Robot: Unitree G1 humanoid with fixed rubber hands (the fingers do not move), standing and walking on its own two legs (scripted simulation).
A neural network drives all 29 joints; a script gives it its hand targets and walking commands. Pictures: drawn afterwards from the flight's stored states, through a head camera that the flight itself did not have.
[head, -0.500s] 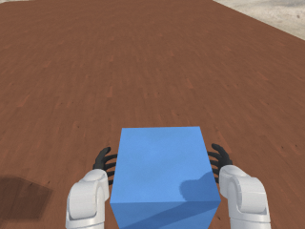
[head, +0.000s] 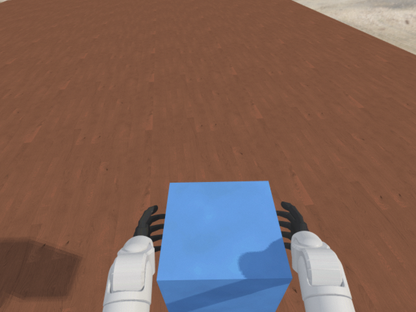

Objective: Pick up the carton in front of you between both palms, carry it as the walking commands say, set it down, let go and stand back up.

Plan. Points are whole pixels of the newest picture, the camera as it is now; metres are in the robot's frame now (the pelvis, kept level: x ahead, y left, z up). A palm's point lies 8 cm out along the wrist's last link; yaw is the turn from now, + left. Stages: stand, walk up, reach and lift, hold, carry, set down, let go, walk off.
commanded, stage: carry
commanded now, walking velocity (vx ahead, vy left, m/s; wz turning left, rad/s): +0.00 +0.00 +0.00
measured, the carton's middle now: (220, 254) +0.29 +0.00 -0.04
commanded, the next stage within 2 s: hold in 0.42 s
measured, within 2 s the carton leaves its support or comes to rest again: neither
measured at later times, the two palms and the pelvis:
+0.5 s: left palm (143, 250) +0.26 +0.15 +0.04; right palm (303, 245) +0.26 -0.15 +0.04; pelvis -0.02 +0.00 +0.01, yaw -1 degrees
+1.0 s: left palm (165, 236) +0.31 +0.12 +0.00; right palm (310, 250) +0.27 -0.18 +0.00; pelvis -0.08 +0.02 -0.02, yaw -7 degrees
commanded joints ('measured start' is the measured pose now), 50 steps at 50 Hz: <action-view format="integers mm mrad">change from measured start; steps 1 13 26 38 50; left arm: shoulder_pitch -464 -469 -425 -842 -979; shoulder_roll -795 -900 -861 -847 -571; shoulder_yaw -441 -519 -504 -240 227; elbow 3 -9 -79 259 616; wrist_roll -193 -234 -219 -82 191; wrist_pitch -116 -134 -125 -214 -370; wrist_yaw -193 -215 -209 -231 -188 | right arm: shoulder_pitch -456 -461 -395 -844 -1013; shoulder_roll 793 900 866 856 587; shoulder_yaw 442 520 462 219 -279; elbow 7 -1 -15 344 636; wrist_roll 192 236 197 75 -194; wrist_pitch -113 -132 -144 -256 -393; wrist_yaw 193 214 200 237 178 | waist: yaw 1 -2 -9 16 1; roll -3 4 -21 -46 22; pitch -158 -218 -113 52 23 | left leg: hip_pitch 130 143 401 315 -8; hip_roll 101 104 -157 -145 -165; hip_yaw -114 -118 -277 -259 -259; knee -66 -59 -111 -58 100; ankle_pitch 196 239 449 -110 -119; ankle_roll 8 7 7 20 13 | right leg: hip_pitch -41 -24 88 -130 -368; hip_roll -119 -114 97 68 120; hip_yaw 97 95 248 237 174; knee -100 -78 -163 -154 101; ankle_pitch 239 262 529 -124 -70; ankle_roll -19 -20 -10 -51 -30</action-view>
